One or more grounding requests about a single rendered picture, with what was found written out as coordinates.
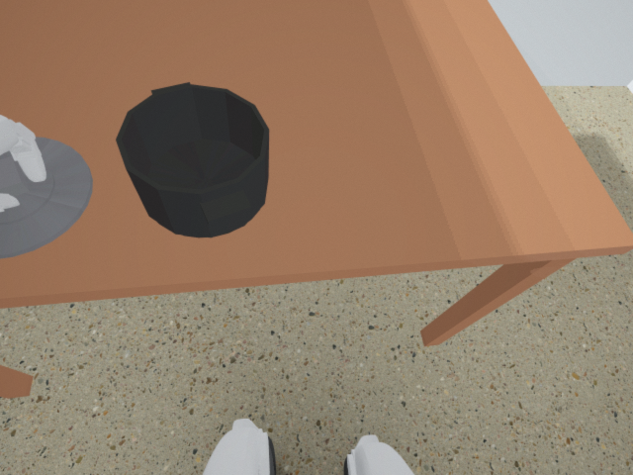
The pot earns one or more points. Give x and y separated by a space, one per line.
198 157

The robot left thigh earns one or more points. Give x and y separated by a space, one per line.
241 451

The lid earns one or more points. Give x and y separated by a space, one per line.
51 207

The robot left hand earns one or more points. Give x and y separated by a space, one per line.
21 142

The robot right thigh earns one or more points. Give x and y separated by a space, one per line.
376 458

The knob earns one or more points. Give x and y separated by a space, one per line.
12 180

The table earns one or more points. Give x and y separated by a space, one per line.
404 136

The robot thigh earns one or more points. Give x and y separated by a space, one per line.
376 458
241 451

